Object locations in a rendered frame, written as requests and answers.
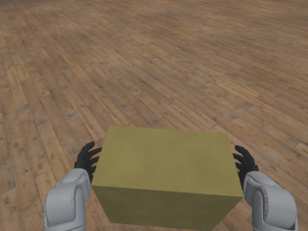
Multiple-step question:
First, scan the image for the carton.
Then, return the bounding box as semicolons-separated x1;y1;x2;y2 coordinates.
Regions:
90;125;244;231

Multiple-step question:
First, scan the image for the robot left hand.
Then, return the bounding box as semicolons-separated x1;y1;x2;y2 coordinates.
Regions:
74;141;102;184

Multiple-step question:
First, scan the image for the left robot forearm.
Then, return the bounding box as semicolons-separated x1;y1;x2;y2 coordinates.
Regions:
43;168;90;231

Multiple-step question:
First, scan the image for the robot right hand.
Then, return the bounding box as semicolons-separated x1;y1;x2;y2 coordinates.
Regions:
233;145;259;189

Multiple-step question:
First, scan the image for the right robot forearm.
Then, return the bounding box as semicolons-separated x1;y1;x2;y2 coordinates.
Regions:
243;171;298;231

